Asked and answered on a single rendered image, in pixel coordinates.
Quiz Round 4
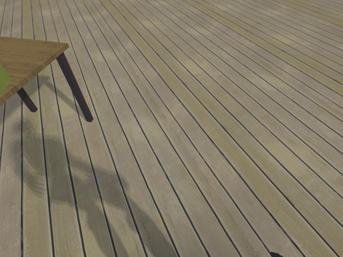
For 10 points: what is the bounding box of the table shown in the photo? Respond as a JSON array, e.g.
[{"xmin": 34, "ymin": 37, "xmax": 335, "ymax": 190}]
[{"xmin": 0, "ymin": 36, "xmax": 93, "ymax": 122}]

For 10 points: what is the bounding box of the carton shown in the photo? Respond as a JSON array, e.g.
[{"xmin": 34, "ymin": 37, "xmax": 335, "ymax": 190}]
[{"xmin": 0, "ymin": 64, "xmax": 12, "ymax": 95}]

